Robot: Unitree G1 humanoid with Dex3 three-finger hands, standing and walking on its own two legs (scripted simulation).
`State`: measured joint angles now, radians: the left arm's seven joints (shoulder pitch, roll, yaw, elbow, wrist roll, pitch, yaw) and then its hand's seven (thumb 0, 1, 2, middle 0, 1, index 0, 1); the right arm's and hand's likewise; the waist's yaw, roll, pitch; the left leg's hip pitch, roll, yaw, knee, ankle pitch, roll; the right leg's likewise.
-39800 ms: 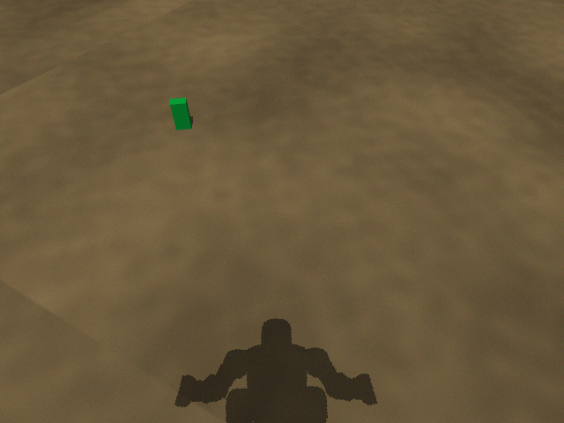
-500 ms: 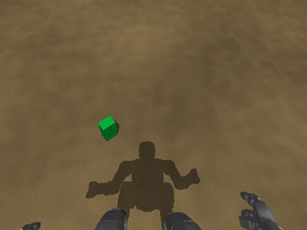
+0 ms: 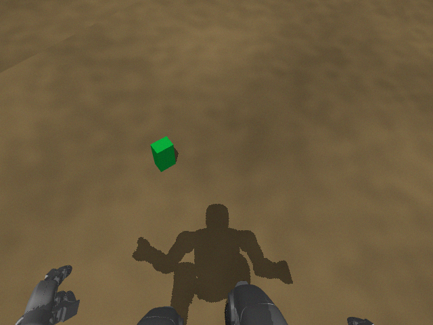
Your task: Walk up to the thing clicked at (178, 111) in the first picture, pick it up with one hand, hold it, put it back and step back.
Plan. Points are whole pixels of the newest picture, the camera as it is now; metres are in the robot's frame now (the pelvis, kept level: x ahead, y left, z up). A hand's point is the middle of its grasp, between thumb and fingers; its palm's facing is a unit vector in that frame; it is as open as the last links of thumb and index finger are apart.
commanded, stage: step back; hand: left
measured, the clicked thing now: (163, 154) +0.87 +0.20 -0.67
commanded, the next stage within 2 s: stand in 1.56 s
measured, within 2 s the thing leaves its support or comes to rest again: neither
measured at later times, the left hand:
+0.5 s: hand out of the picture -0.10 +0.22 -0.12, palm faces -0.03 -0.89 -0.45, open 7.4 cm
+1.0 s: hand out of the picture -0.20 +0.21 -0.13, palm faces +0.07 -0.92 -0.38, open 7.4 cm
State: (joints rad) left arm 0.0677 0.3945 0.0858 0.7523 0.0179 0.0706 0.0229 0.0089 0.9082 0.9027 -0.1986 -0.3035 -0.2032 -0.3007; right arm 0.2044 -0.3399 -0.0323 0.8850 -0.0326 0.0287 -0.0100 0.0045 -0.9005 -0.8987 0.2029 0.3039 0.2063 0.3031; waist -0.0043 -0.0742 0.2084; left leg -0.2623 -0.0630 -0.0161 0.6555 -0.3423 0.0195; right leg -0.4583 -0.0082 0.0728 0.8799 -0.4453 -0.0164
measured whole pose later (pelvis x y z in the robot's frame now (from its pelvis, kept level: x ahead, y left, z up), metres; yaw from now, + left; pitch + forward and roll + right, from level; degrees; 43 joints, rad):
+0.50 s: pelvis -0.17 -0.05 +0.01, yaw -2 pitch -1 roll +2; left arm 0.23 0.35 0.07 0.88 0.05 0.04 0.01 0.01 0.90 0.90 -0.20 -0.30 -0.21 -0.30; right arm 0.15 -0.41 -0.05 0.85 -0.01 0.07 -0.02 0.00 -0.90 -0.90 0.20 0.30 0.21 0.30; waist 0.03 0.03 0.12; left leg -0.50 -0.11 -0.15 1.16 -0.47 -0.01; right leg -0.33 -0.03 0.03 0.66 -0.31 -0.02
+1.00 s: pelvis -0.23 -0.05 +0.01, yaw +2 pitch -3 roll +0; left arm 0.27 0.35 0.07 1.00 0.04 -0.03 -0.01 0.01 0.91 0.90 -0.20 -0.30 -0.20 -0.30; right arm 0.20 -0.37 -0.05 0.97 -0.03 0.03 0.02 0.00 -0.90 -0.90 0.20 0.30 0.21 0.30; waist 0.04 0.03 0.04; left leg -0.32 -0.01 -0.07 0.84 -0.49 0.02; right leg -0.25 0.01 -0.04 0.58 -0.29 -0.05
